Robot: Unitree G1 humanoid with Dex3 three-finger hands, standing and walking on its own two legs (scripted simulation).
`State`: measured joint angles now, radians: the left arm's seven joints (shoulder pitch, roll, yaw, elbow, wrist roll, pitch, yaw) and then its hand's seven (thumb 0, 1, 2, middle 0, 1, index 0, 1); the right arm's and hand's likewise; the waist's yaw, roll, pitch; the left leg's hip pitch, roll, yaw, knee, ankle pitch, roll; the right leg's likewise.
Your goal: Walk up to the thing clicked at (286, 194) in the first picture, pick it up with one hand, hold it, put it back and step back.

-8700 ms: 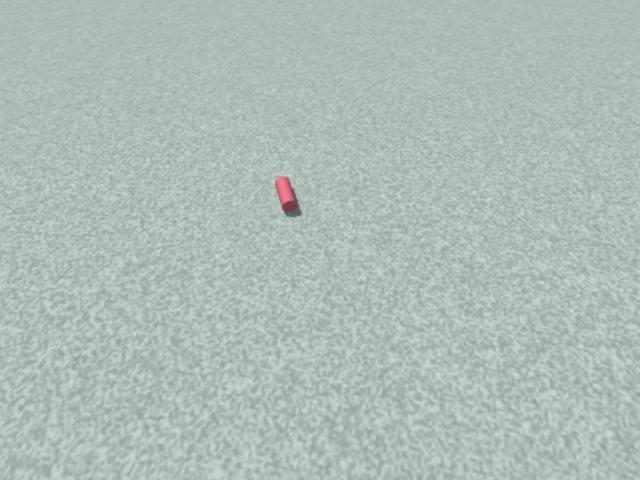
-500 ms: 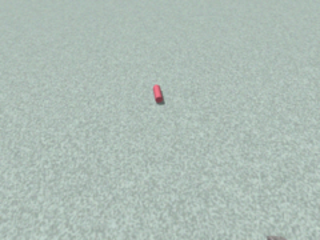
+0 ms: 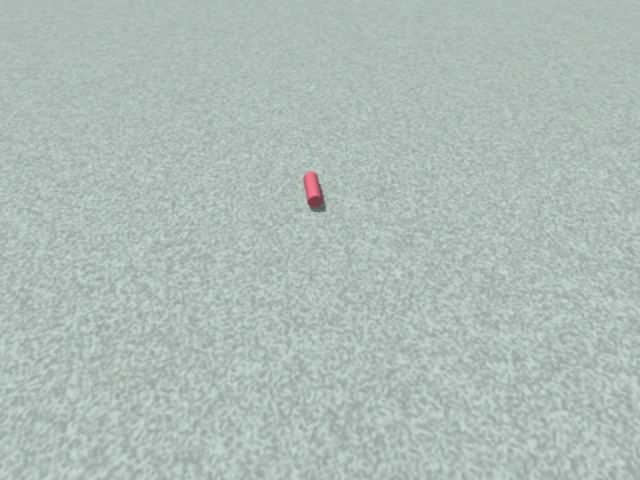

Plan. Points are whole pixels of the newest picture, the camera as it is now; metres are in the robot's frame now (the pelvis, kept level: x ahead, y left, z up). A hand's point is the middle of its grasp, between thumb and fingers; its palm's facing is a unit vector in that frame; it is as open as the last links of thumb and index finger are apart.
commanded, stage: stand
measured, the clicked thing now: (312, 187) +1.47 +0.02 -0.75
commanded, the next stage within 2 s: none
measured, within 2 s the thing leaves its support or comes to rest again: neither
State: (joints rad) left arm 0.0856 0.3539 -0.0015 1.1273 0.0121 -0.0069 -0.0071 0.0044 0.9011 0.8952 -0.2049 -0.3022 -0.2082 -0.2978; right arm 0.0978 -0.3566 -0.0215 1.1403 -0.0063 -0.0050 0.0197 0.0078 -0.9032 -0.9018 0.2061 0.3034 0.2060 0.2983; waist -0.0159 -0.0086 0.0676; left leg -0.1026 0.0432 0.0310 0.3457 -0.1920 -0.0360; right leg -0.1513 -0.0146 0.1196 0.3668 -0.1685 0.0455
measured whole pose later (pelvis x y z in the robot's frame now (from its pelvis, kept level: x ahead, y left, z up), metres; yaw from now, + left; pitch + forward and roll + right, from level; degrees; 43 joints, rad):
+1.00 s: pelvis +0.00 +0.00 +0.00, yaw +1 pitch -3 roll +0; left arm 0.12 0.36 -0.01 1.10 0.01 0.00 -0.01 0.00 0.90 0.90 -0.20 -0.30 -0.21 -0.30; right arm 0.11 -0.36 -0.01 1.13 -0.01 -0.01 0.02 0.01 -0.90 -0.90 0.21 0.30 0.21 0.30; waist -0.01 0.00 0.06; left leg -0.11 0.03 0.01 0.35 -0.20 -0.03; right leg -0.15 -0.03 0.10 0.37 -0.18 0.05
